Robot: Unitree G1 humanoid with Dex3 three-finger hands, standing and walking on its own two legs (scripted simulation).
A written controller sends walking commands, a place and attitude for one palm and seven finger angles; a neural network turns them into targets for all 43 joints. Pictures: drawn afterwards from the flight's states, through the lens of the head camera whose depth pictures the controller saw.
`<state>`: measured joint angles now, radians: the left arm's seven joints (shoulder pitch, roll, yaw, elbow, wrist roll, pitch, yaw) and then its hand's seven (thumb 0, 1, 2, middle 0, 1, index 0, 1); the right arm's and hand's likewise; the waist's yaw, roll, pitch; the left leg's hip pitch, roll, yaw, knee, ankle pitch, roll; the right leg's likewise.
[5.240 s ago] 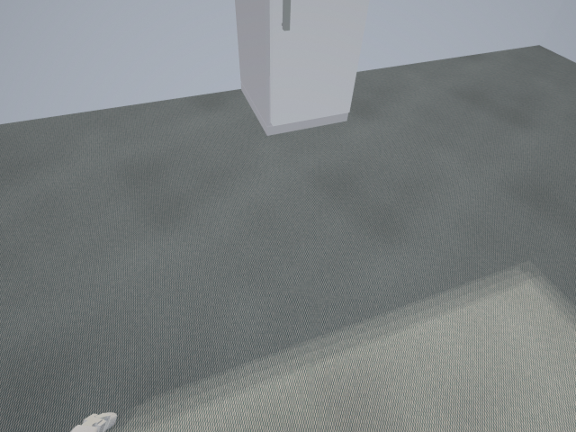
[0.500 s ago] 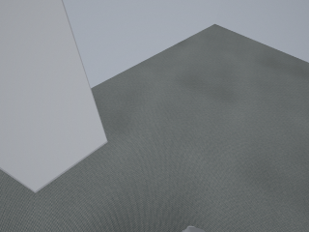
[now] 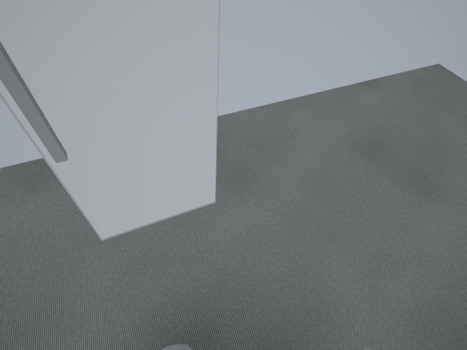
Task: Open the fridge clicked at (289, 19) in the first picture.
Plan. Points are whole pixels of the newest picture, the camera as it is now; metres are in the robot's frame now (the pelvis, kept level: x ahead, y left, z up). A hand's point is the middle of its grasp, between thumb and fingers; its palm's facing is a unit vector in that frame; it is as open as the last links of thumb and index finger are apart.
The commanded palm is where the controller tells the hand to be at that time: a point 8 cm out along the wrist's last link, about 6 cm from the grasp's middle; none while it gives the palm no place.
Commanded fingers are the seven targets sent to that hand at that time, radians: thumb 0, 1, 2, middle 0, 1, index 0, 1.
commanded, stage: turn to face it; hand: left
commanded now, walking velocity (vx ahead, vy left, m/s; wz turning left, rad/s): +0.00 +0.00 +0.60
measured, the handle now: (8, 67) +0.57 +0.49 +0.14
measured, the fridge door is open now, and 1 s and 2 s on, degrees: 0 0 0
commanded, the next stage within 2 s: take the last steps up to it in 0.70 s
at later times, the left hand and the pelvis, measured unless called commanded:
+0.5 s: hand out of the picture +0.08 +0.21 -0.13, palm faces +0.28 -0.92 -0.29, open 7.4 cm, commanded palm none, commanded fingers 0.00 0.90 0.90 -0.20 -0.30 -0.20 -0.30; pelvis +0.00 -0.03 +0.01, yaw +16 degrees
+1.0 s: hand out of the picture -0.14 +0.16 -0.17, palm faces +0.51 -0.83 -0.22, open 7.4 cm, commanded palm none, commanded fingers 0.00 0.90 0.90 -0.20 -0.30 -0.20 -0.30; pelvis -0.04 -0.02 +0.01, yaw +27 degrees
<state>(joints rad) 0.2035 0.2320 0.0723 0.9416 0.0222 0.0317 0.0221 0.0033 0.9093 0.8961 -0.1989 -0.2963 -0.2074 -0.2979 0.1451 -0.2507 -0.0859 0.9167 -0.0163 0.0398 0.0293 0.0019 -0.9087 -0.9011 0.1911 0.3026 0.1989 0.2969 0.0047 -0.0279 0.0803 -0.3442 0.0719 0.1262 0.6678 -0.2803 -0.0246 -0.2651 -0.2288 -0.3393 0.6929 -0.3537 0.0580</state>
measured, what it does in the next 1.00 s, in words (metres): steps on the spot, turning left: right foot, then left foot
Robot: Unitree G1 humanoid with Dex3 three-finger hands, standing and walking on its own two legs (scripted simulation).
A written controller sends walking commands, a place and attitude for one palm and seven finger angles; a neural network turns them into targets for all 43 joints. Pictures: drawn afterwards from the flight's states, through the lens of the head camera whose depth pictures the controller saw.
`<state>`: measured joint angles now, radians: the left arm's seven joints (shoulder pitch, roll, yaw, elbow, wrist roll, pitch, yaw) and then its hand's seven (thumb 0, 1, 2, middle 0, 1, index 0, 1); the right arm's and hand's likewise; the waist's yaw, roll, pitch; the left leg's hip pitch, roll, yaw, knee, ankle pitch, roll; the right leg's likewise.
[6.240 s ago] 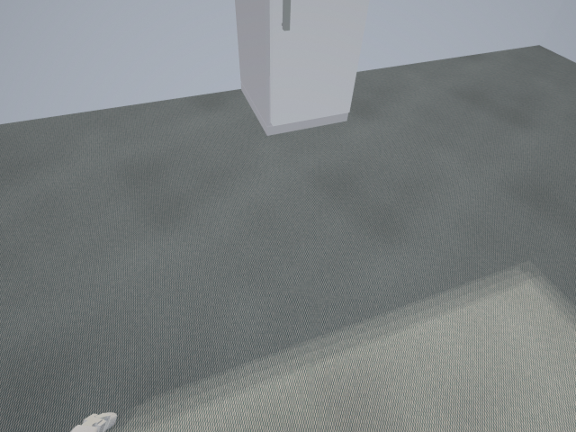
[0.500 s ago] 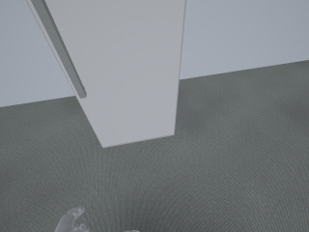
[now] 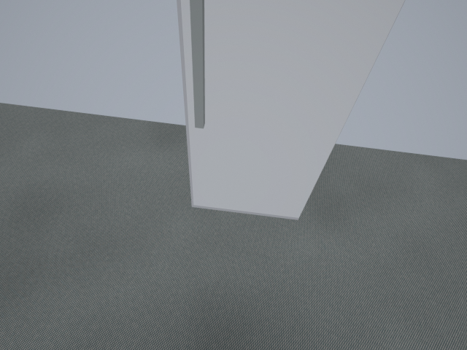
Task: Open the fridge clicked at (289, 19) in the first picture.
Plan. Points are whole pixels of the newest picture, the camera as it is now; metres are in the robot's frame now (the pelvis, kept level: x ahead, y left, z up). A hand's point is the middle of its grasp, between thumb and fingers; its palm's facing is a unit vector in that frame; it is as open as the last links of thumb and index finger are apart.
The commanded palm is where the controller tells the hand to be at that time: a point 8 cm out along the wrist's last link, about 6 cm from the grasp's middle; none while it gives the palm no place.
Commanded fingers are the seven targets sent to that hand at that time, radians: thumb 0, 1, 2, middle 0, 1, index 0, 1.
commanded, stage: take the last steps up to it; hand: left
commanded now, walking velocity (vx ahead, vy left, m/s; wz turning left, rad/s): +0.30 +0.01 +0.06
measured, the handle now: (199, 45) +0.77 +0.18 +0.12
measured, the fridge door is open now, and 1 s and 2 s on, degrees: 0 0 0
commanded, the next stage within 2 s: come to a stop and stand still in 0.78 s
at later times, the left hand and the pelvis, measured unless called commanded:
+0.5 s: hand (164, 292) +0.25 +0.17 -0.17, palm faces +0.00 -0.98 -0.20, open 7.4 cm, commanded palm none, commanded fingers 0.00 0.90 0.90 -0.20 -0.30 -0.20 -0.30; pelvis +0.14 -0.01 -0.01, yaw +1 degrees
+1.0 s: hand (149, 276) +0.28 +0.21 -0.18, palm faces +0.09 -0.98 -0.16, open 7.4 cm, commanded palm none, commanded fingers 0.00 0.90 0.90 -0.20 -0.30 -0.20 -0.30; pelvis +0.29 +0.04 +0.01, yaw +1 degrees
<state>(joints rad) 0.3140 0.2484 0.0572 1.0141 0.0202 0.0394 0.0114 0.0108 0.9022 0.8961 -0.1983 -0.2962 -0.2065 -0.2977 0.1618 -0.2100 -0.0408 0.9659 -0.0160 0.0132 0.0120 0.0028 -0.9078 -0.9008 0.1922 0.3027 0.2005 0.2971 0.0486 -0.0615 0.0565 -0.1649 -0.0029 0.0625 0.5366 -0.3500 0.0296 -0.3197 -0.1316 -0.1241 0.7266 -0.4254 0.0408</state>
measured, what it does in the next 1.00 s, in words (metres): walks ahead: right foot, then left foot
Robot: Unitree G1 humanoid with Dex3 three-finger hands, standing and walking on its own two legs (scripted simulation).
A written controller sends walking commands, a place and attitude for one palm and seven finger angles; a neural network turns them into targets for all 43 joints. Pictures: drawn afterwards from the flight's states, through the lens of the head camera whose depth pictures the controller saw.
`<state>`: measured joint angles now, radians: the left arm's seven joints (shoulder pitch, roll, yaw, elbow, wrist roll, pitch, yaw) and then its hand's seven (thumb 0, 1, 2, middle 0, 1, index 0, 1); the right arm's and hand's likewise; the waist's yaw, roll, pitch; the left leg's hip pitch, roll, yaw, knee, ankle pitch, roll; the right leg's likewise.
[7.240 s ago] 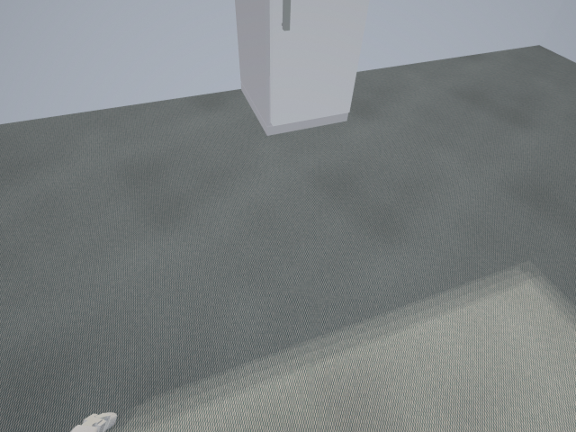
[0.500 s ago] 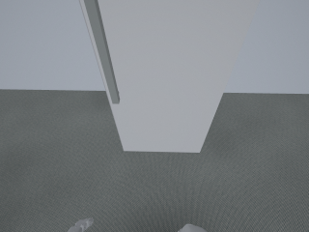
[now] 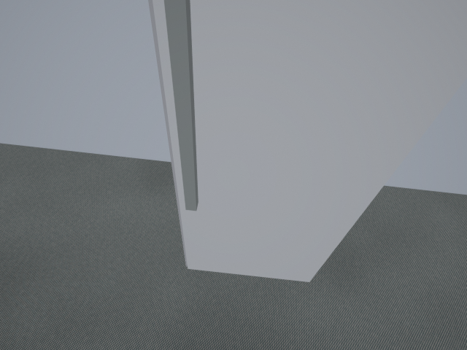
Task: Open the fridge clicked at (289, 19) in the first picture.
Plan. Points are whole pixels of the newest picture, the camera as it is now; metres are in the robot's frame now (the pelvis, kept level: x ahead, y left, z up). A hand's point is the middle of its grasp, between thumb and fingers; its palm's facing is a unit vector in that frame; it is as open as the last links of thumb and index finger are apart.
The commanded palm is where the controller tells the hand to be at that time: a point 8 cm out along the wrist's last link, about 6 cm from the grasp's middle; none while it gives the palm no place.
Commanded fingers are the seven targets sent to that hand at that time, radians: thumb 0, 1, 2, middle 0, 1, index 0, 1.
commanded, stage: come to a stop and stand still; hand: left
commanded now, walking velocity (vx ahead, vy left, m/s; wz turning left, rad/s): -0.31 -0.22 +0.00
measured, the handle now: (188, 124) +0.48 +0.13 +0.12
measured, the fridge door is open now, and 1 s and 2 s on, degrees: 0 0 0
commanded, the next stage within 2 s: look again from close up in 1.72 s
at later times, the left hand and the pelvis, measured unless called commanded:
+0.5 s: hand out of the picture +0.05 +0.11 -0.15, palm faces +0.03 -0.96 -0.28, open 7.3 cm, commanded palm none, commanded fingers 0.00 0.90 0.90 -0.20 -0.30 -0.20 -0.30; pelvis -0.02 -0.08 +0.00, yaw -1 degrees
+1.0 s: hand out of the picture -0.06 +0.17 -0.18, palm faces +0.07 -0.98 -0.18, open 7.4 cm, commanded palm none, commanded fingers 0.00 0.90 0.90 -0.20 -0.30 -0.20 -0.30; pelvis -0.05 -0.02 +0.01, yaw +0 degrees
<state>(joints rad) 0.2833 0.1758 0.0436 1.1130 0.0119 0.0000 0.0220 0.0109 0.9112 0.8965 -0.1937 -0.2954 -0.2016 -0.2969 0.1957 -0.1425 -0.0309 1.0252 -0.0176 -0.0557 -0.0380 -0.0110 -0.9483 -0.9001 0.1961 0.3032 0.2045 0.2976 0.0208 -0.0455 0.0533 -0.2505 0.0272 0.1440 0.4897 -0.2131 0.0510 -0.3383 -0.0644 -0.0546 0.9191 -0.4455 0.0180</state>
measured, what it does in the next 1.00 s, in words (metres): steps on the spot: right foot, then left foot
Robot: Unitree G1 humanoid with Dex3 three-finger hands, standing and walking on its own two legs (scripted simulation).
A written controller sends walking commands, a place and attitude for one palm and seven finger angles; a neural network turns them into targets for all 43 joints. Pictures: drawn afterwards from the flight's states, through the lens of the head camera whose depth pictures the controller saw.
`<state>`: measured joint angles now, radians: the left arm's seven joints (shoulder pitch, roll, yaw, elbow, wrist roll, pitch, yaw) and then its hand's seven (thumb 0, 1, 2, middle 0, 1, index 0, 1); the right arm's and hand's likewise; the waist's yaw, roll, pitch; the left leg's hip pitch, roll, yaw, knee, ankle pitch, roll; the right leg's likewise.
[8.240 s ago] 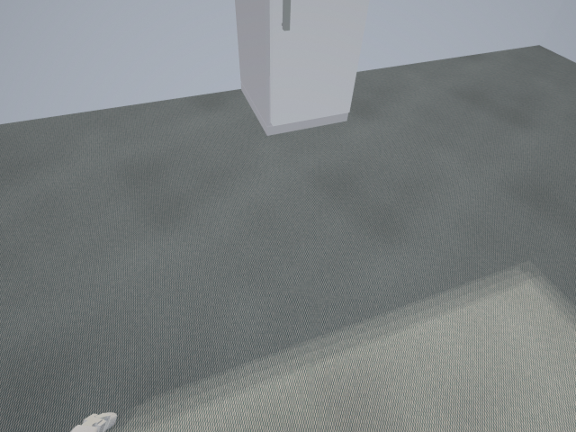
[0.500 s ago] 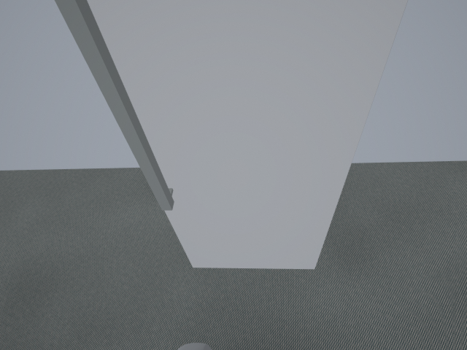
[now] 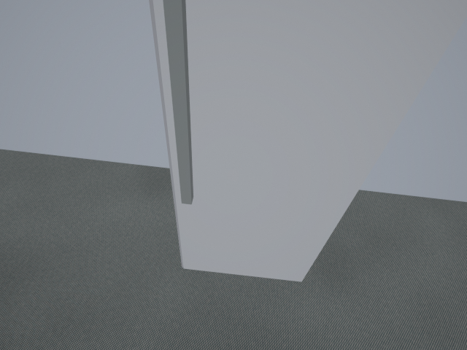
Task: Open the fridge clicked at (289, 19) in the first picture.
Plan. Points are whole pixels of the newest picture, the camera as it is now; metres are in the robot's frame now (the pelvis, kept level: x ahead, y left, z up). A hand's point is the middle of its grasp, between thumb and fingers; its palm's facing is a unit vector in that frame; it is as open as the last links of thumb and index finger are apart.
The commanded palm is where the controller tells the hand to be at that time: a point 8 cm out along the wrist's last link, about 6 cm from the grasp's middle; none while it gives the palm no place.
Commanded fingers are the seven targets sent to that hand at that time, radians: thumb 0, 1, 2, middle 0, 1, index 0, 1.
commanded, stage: come to a stop and stand still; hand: left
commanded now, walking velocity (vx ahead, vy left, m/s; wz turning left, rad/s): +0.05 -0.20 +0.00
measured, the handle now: (184, 121) +0.53 +0.16 +0.11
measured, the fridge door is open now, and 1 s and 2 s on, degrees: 0 0 0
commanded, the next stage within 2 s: look again from close up in 0.72 s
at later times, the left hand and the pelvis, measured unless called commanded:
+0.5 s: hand out of the picture +0.10 +0.14 -0.18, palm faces +0.06 -0.98 -0.20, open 7.2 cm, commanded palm none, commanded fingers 0.00 0.90 0.90 -0.20 -0.30 -0.20 -0.30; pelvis +0.04 -0.04 -0.01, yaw +1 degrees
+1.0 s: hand out of the picture +0.01 +0.15 -0.19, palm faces +0.03 -0.98 -0.19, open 7.4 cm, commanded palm none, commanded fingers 0.00 0.90 0.90 -0.20 -0.30 -0.20 -0.30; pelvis +0.03 -0.01 -0.01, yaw +0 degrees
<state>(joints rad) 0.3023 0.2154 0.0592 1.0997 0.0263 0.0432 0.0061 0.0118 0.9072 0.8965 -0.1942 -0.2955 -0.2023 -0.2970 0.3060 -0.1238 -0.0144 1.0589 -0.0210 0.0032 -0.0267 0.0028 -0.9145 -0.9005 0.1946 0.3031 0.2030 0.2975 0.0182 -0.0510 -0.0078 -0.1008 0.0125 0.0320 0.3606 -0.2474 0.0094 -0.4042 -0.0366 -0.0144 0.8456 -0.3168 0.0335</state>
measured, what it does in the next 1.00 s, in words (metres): steps on the spot: right foot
